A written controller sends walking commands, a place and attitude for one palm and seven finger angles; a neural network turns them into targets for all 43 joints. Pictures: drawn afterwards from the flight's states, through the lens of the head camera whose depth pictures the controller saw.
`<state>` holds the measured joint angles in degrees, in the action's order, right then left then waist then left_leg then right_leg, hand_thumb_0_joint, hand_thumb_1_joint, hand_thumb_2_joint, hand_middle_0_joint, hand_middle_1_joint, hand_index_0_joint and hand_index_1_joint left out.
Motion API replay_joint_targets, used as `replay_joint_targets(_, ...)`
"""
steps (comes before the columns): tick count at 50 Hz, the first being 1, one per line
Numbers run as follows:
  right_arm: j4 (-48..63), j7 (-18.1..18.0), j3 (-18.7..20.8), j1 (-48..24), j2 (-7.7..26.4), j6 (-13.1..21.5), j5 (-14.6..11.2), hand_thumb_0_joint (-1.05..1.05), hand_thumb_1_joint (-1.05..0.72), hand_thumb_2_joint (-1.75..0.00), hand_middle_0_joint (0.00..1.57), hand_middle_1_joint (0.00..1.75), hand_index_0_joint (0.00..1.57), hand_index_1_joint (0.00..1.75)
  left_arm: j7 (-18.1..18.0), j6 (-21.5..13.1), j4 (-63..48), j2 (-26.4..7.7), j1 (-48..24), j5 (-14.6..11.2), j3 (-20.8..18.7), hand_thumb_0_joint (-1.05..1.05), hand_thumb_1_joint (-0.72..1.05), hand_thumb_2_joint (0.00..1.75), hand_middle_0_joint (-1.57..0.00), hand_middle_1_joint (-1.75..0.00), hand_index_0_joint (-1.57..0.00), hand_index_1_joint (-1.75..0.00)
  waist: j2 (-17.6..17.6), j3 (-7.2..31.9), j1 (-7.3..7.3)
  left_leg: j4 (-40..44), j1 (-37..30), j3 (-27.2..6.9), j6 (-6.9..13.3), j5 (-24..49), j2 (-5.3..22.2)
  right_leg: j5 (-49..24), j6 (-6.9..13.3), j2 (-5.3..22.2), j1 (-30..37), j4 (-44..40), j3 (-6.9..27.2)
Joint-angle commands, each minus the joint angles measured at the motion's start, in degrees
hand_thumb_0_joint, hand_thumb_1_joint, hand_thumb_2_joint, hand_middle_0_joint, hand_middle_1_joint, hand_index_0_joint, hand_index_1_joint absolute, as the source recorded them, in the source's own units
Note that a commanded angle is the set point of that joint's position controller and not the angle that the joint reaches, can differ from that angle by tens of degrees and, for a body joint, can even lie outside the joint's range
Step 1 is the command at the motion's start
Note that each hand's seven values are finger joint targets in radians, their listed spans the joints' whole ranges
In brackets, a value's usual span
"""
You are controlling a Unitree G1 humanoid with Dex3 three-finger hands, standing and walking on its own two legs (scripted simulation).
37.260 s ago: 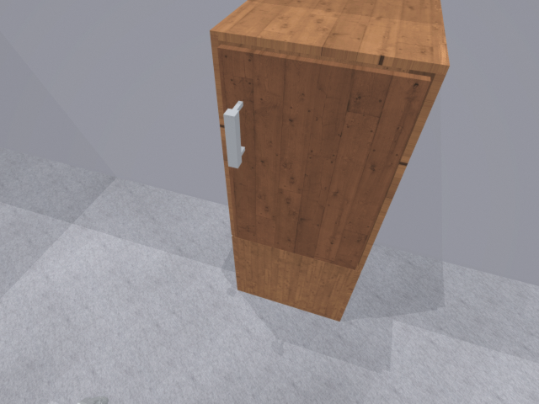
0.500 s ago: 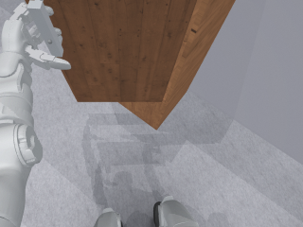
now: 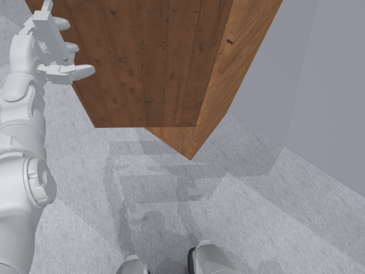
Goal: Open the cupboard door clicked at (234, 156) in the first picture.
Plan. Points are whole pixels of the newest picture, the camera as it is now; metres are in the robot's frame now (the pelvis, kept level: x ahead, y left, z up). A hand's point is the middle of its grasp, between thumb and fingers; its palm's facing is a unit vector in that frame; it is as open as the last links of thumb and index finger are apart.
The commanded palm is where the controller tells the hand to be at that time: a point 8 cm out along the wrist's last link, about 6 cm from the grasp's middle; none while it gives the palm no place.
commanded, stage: close the thumb around the handle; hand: left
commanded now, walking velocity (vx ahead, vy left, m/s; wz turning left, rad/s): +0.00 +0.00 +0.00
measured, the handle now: (59, 39) +0.59 +0.19 +0.11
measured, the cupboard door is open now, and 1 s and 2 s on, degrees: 40 53 82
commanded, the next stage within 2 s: pull the door open along its arc in 0.40 s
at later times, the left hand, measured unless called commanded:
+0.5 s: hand (66, 58) +0.53 +0.17 +0.11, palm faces -0.06 -1.00 +0.00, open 5.9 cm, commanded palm +0.52 +0.22 +0.10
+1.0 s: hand (70, 93) +0.45 +0.16 +0.11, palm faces -0.08 -1.00 +0.00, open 6.3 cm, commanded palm +0.40 +0.21 +0.10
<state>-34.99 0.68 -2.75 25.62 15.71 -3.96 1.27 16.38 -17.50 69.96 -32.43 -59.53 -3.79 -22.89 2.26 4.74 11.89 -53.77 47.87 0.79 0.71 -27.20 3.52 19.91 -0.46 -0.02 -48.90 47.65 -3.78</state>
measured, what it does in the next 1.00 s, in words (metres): stands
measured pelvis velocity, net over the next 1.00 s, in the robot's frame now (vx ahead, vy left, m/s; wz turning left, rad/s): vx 0.01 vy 0.00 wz -0.03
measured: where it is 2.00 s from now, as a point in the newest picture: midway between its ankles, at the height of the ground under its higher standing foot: outside the picture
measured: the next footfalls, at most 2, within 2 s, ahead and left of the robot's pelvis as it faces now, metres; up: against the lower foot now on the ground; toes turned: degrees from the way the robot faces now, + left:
none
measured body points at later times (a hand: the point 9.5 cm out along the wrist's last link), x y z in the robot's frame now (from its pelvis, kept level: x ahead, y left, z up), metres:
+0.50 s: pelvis -0.01 +0.00 +0.00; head +0.13 +0.01 +0.43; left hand +0.53 +0.23 +0.11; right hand -0.04 -0.27 -0.10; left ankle -0.03 +0.10 -0.69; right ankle +0.02 -0.13 -0.69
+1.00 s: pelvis +0.01 +0.00 +0.02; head +0.09 +0.00 +0.46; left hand +0.45 +0.22 +0.11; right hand +0.04 -0.26 -0.10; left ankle -0.03 +0.11 -0.69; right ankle +0.02 -0.13 -0.69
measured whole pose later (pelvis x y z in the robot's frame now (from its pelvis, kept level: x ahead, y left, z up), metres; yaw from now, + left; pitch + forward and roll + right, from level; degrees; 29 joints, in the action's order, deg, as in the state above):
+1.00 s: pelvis +0.01 +0.00 +0.02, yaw -2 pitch +16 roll -2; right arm -31.1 1.9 -0.6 24.4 15.3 -4.3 -1.1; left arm 15.4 -15.9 41.4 -20.2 -30.5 -11.3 -18.5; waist 2.4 7.6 7.3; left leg -47.4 37.3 3.9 0.9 -26.3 3.3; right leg 19.2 -0.8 -0.3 -40.5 43.6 -0.7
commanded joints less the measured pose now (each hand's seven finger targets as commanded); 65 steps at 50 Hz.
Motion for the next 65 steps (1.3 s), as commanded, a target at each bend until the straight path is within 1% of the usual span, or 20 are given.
replay_joint_targets(1, 1.65, -1.25, 4.02, 11.08, 10.63, 0.79, -0.17, 0.0, -0.9, -0.9, 0.2, 0.3, 0.2, 0.3, -0.32, -3.99, -11.03, -14.82, -27.27, -0.48, -1.13, 0.0, 0.4, 0.68, -0.36, -1.3, -0.36, -1.3, 5.09, 26.04, 1.41, 4.9, -15.82, -2.76, 0.66, 26.57, -2.17, -21.38, 1.26, -2.87, 14.62, -2.82, 1.32)
replay_joint_targets(9, 2.21, -1.64, 3.82, 10.88, 10.89, 1.18, -0.31, 0.0, -0.9, -0.9, 0.2, 0.3, 0.2, 0.3, 0.98, -4.38, -11.33, -17.86, -26.68, -0.61, -2.7, 0.0, 0.84, 0.88, -0.4, -1.34, -0.4, -1.34, 7.7, 29.58, 0.59, 4.53, -15.98, -2.28, 0.67, 26.87, -2.42, -22.74, 1.41, -2.71, 16.51, -2.39, 1.99)
replay_joint_targets(10, 2.01, -1.7, 3.83, 10.8, 10.89, 1.18, -0.31, 0.0, -0.9, -0.9, 0.2, 0.3, 0.2, 0.3, 1.2, -4.31, -11.6, -17.37, -27.82, -0.83, -2.09, 0.0, 0.9, 0.9, -0.4, -1.35, -0.4, -1.35, 6.79, 28.82, 1.3, 4.6, -15.94, -2.39, 0.76, 26.52, -2.28, -22.57, 1.24, -2.74, 16.19, -2.62, 1.95)
replay_joint_targets(14, 1.98, -1.71, 3.79, 10.7, 10.85, 1.26, -0.39, 0.0, -0.9, -0.9, 0.2, 0.3, 0.2, 0.3, 1.97, -3.97, -11.2, -15.44, -27.53, -1.43, -0.83, 0.0, 0.9, 0.9, -0.4, -1.35, -0.4, -1.35, 7.65, 27.75, 1.41, 4.83, -16.25, -2.48, 0.66, 26.17, -2.24, -21.77, 1.35, -2.84, 15.06, -2.81, 1.66)
replay_joint_targets(16, 2.11, -1.92, 3.76, 10.84, 11.23, 1.0, -0.44, 0.0, -0.9, -0.9, 0.2, 0.3, 0.2, 0.3, 1.3, -3.33, -9.81, -19.38, -26.43, -1.52, -4.27, 0.0, 0.9, 0.9, -0.4, -1.35, -0.4, -1.35, 4.81, 27.28, 0.82, 4.9, -13.81, -2.3, 0.93, 24.3, -2.32, -20.84, 1.2, -2.85, 16.49, -2.98, 1.91)
replay_joint_targets(21, 2.61, -1.85, 3.54, 10.68, 11.03, 1.24, -0.41, 0.0, -0.9, -0.9, 0.2, 0.3, 0.2, 0.3, 0.24, -3.23, -9.82, -19.77, -27.4, -0.28, -3.51, 0.0, 0.9, 0.9, -0.4, -1.35, -0.4, -1.35, 5.47, 26.17, 0.99, 5.05, -11.97, -1.99, 1.0, 22.67, -2.51, -20.17, 1.05, -2.64, 16.81, -2.96, 2.25)
replay_joint_targets(24, 2.86, -1.79, 3.65, 10.85, 11.07, 1.31, -0.3, 0.0, -0.9, -0.9, 0.2, 0.3, 0.2, 0.3, 0.09, -3.82, -10.35, -20.21, -26.36, -0.03, -4.18, 0.0, 0.9, 0.9, -0.4, -1.35, -0.4, -1.35, 7.23, 28.55, 0.32, 4.92, -14.54, -2.38, 0.67, 25.02, -2.38, -20.74, 1.28, -2.7, 16.03, -2.43, 1.93)
replay_joint_targets(26, 2.36, -1.51, 3.67, 10.78, 10.75, 1.55, -0.2, 0.0, -0.9, -0.9, 0.2, 0.3, 0.2, 0.3, 0.03, -3.93, -11.34, -15.71, -30.13, -0.43, -0.73, 0.0, 0.9, 0.9, -0.4, -1.35, -0.4, -1.35, 7.3, 27.38, 2.02, 4.89, -15.59, -2.74, 0.63, 23.72, -2.19, -18.65, 1.1, -2.82, 13.43, -2.79, 1.62)
replay_joint_targets(36, 4.89, -0.86, 4.39, 9.19, 10.78, 1.01, -0.71, 0.0, -0.9, -0.9, 0.2, 0.3, 0.2, 0.3, 0.93, -3.68, -15.31, -13.56, -13.65, -2.93, -2.88, 0.0, 0.9, 0.9, -0.4, -1.35, -0.4, -1.35, 3.71, 28.87, -2.96, 6.71, -15.29, -1.46, 0.53, 25.97, -2.34, -22.31, 1.55, -2.95, 19.79, -2.67, 1.32)
replay_joint_targets(38, 5.69, -0.74, 4.75, 8.66, 10.63, 0.87, -0.91, 0.0, -0.9, -0.9, 0.2, 0.3, 0.2, 0.3, 0.86, -3.96, -19.55, -13.0, -9.88, -3.69, -3.3, 0.0, 0.9, 0.9, -0.4, -1.35, -0.4, -1.35, 4.98, 30.67, -4.26, 7.07, -18.0, -1.36, 0.36, 29.64, -2.14, -24.42, 1.67, -2.9, 20.73, -2.56, 1.28)
replay_joint_targets(41, 7.03, -0.27, 5.29, 6.96, 10.04, 0.72, -1.53, 0.0, -0.9, -0.9, 0.2, 0.3, 0.2, 0.3, 0.48, -3.31, -24.09, -9.5, -1.51, -5.4, -2.38, 0.0, 0.9, 0.9, -0.4, -1.35, -0.4, -1.35, 2.2, 29.34, -5.69, 8.01, -17.81, -0.55, 0.42, 31.64, -2.16, -27.12, 1.63, -2.88, 23.83, -3.18, 1.25)
replay_joint_targets(48, 10.56, 0.71, 5.8, 1.3, 7.8, 2.06, -2.76, 0.0, -0.9, -0.9, 0.2, 0.3, 0.2, 0.3, -0.92, -2.26, -43.73, -0.33, 22.02, -9.1, 1.74, 0.0, 0.9, 0.9, -0.4, -1.35, -0.4, -1.35, 2.51, 27.43, -10.27, 11.18, -20.08, 0.63, 0.43, 39.37, -1.86, -33.32, 2.02, -1.62, 30.75, -3.63, 1.62)
replay_joint_targets(49, 10.51, 0.72, 5.8, 0.55, 7.74, 2.28, -2.86, 0.0, -0.9, -0.9, 0.2, 0.3, 0.2, 0.3, -1.56, -1.93, -45.66, 0.87, 22.55, -9.45, 2.39, 0.0, 0.9, 0.9, -0.4, -1.35, -0.4, -1.35, 1.26, 25.58, -9.56, 11.47, -20.52, 0.82, 0.36, 38.93, -1.85, -33.73, 1.74, -1.65, 30.54, -4.2, 1.42)
replay_joint_targets(50, 10.51, 0.82, 5.75, -1.75, 6.03, 3.0, -2.75, 0.0, -0.9, -0.9, 0.2, 0.3, 0.2, 0.3, -9.89, -1.5, -50.23, 2.48, 18.55, -12.16, -3.9, 0.0, 0.9, 0.9, -0.4, -1.35, -0.4, -1.35, 1.42, 23.52, -12.87, 11.87, -18.77, 0.76, -0.8, 35.97, -2.43, -30.56, 1.44, -2.3, 29.47, -5.25, 0.13)
replay_joint_targets(51, 9.68, 1.08, 5.65, -2.25, 5.93, 3.51, -2.47, 0.0, -0.9, -0.9, 0.2, 0.3, 0.2, 0.3, -14.08, -0.25, -48.37, 8.67, 19.8, -10.77, 1.29, 0.0, 0.9, 0.9, -0.4, -1.35, -0.4, -1.35, 0.46, 19.75, -10.27, 12.44, -19.32, 0.95, -1.04, 32.47, -2.49, -27.75, 1.13, -2.51, 27.4, -5.85, -0.25)
replay_joint_targets(52, 8.83, 1.07, 5.74, -2.27, 5.91, 4.09, -2.31, 0.0, -0.9, -0.9, 0.2, 0.3, 0.2, 0.3, -17.82, -0.14, -49.61, 10.47, 18.41, -9.59, 2.43, 0.0, 0.9, 0.9, -0.4, -1.35, -0.4, -1.35, -2.77, 17.41, -9.5, 12.68, -18.27, 0.47, -1.02, 30.11, -2.39, -25.63, 1.09, -2.56, 26.4, -6.26, -0.79)
replay_joint_targets(57, 4.64, 0.64, 5.77, -4.17, 4.64, 5.55, 0.45, 0.0, -0.9, -0.9, 0.2, 0.3, 0.2, 0.3, -34.92, -0.1, -48.06, 17.69, 4.66, -0.18, 7.18, 0.0, 0.9, 0.9, -0.4, -1.35, -0.4, -1.35, -1.92, 17.34, -6.91, 11.73, -18.37, -0.01, -1.19, 22.12, -3.1, -19.03, 1.13, -1.17, 22.93, -5.94, 0.1)
replay_joint_targets(59, 4.17, 0.76, 5.66, -5.69, 3.77, 5.93, 1.67, 0.0, -0.9, -0.9, 0.2, 0.3, 0.2, 0.3, -41.41, 0.3, -44.62, 21.42, 5.08, 4.69, 9.51, 0.0, 0.9, 0.9, -0.4, -1.35, -0.4, -1.35, -1.0, 18.63, -7.62, 11.68, -17.66, -0.16, -1.16, 20.49, -3.58, -16.76, 1.38, -0.77, 22.23, -5.42, 0.04)
replay_joint_targets(62, 3.27, 0.45, 6.12, -5.35, 3.76, 6.01, 2.63, 0.0, -0.9, -0.9, 0.2, 0.3, 0.2, 0.3, -43.67, -0.72, -43.71, 23.05, 1.86, 8.86, 13.84, 0.0, 0.9, 0.9, -0.4, -1.35, -0.4, -1.35, -1.99, 22.33, -5.94, 10.54, -19.37, -0.13, -0.86, 21.33, -3.48, -18.19, 1.55, -0.62, 22.1, -5.61, 0.6)
replay_joint_targets(65, 2.89, -0.35, 5.95, -6.35, 3.63, 6.32, 2.4, 0.0, -0.9, -0.9, 0.2, 0.3, 0.2, 0.3, -41.86, -2.29, -41.68, 23.56, -1.38, 8.01, 14.93, 0.0, 0.9, 0.9, -0.4, -1.35, -0.4, -1.35, -2.15, 22.1, -5.66, 11.03, -18.97, 0.17, -0.74, 18.97, -3.77, -17.93, 1.49, -0.45, 23.38, -6.5, 1.26)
